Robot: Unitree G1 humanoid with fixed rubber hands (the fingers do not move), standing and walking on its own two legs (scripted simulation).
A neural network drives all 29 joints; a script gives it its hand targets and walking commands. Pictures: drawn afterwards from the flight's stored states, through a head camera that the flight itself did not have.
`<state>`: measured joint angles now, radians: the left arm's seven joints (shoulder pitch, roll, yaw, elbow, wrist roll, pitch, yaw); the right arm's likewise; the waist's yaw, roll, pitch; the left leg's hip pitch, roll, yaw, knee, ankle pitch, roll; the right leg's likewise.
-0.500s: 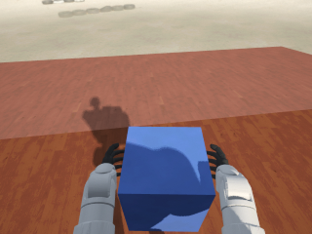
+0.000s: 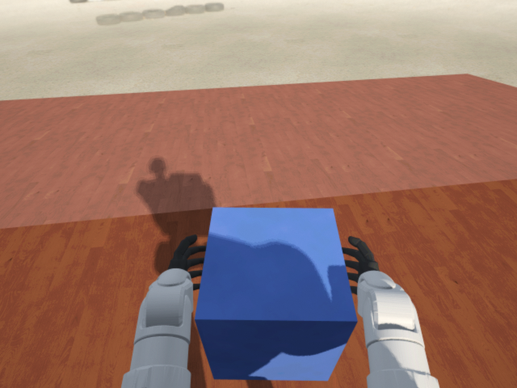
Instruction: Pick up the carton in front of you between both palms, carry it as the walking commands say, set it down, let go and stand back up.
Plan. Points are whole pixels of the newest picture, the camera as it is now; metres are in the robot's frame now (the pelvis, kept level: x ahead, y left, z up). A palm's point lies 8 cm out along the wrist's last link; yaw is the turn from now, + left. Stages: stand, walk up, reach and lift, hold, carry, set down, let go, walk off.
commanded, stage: hold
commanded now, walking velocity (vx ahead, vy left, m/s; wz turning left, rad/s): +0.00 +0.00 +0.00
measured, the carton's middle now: (271, 296) +0.31 +0.00 -0.03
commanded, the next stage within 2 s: carry in 0.20 s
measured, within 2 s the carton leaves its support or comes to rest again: neither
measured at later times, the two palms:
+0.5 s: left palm (170, 250) +0.33 +0.17 +0.06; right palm (349, 248) +0.34 -0.13 +0.07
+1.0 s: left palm (189, 156) +0.59 +0.19 +0.08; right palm (323, 160) +0.57 -0.11 +0.09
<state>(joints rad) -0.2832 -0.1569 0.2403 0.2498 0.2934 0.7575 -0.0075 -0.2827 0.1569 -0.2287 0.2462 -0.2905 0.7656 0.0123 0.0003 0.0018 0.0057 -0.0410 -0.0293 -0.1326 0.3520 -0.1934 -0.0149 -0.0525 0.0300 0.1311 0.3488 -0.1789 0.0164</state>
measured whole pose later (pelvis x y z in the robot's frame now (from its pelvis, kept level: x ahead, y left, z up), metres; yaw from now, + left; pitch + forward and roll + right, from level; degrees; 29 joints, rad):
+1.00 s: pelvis +0.31 +0.04 +0.00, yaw +0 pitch +6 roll -2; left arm -0.19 -0.14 0.12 -0.33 0.11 1.23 0.10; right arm -0.18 0.14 -0.12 -0.35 -0.11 1.24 -0.10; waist -0.03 0.03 -0.11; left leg -0.09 0.02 0.17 0.30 -0.32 0.05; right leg -0.58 -0.07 -0.13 0.90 -0.30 0.00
